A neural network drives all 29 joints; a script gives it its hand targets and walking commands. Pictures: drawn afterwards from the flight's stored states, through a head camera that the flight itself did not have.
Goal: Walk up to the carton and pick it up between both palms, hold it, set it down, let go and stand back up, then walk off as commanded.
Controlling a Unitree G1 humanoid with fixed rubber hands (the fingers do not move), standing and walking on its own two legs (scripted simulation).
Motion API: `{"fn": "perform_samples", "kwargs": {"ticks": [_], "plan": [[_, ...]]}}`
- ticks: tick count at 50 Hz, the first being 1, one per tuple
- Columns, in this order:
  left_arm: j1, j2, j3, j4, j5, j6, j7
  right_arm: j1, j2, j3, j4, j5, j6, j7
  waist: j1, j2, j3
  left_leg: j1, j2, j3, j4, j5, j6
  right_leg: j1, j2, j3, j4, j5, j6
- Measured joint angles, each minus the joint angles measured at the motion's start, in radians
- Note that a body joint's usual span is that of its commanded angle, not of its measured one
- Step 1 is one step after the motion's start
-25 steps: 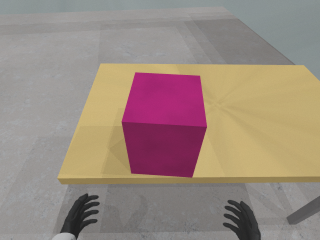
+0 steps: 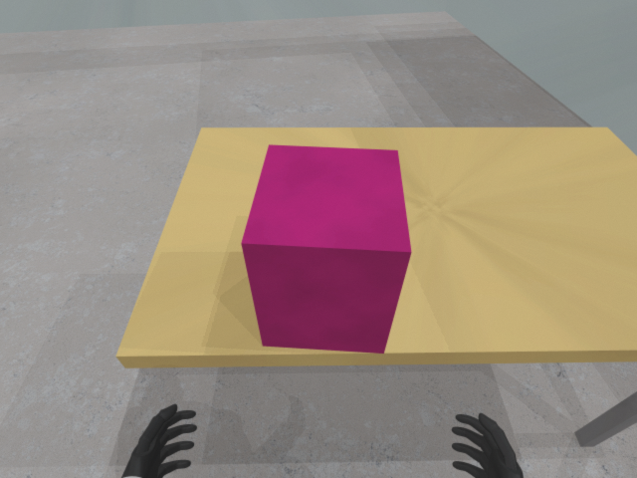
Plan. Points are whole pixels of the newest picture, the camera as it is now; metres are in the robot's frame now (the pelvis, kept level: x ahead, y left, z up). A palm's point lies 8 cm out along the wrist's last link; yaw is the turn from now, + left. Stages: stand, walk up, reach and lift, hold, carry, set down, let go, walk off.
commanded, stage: set down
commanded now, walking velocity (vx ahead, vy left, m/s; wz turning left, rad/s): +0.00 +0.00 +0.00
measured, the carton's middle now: (327, 251) +0.45 +0.02 +0.02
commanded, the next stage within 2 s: let go in 0.22 s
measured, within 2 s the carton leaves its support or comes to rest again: neither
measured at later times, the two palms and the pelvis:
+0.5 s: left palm out of the picture +0.14 +0.24 -0.08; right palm out of the picture +0.15 -0.20 -0.08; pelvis +0.00 +0.00 +0.00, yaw +0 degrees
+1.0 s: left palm out of the picture +0.11 +0.27 -0.09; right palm out of the picture +0.12 -0.28 -0.10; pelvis +0.01 -0.01 +0.00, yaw +0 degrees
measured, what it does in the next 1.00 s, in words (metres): stands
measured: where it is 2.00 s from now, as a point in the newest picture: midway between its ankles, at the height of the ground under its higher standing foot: outside the picture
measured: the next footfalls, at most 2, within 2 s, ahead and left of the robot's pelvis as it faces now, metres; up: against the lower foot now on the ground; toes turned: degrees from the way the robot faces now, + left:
none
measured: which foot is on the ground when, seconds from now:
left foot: down 0.00-1.00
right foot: down 0.00-1.00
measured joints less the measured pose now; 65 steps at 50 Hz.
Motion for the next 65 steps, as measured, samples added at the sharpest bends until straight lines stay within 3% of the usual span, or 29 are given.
{"fn": "perform_samples", "kwargs": {"ticks": [33, 37, 43, 65], "plan": [[-0.050, -0.016, -0.015, 0.124, 0.029, 0.019, 0.007, -0.073, -0.019, -0.021, 0.194, -0.044, -0.040, 0.024, 0.000, 0.003, 0.000, 0.000, 0.000, 0.000, 0.000, -0.003, 0.000, -0.001, 0.000, 0.000, 0.002, -0.004, 0.000], [-0.053, -0.002, -0.015, 0.186, 0.094, -0.055, 0.007, -0.074, -0.047, -0.022, 0.199, -0.064, 0.000, 0.007, 0.000, 0.003, 0.001, -0.005, -0.003, 0.003, 0.000, -0.003, 0.000, -0.017, -0.004, 0.003, 0.025, -0.013, 0.000], [-0.053, 0.041, 0.005, 0.305, 0.122, -0.119, 0.007, -0.063, -0.136, -0.022, 0.220, -0.069, 0.059, -0.007, 0.000, 0.004, 0.000, -0.019, -0.004, 0.004, 0.000, -0.004, 0.000, -0.044, -0.005, 0.004, 0.051, -0.029, -0.002], [-0.064, 0.054, 0.008, 0.497, 0.124, -0.151, 0.006, -0.061, -0.208, -0.021, 0.284, -0.069, 0.077, -0.009, 0.000, 0.026, 0.000, -0.019, -0.005, 0.003, 0.000, -0.013, -0.001, -0.048, -0.005, 0.003, 0.061, -0.044, -0.006]]}}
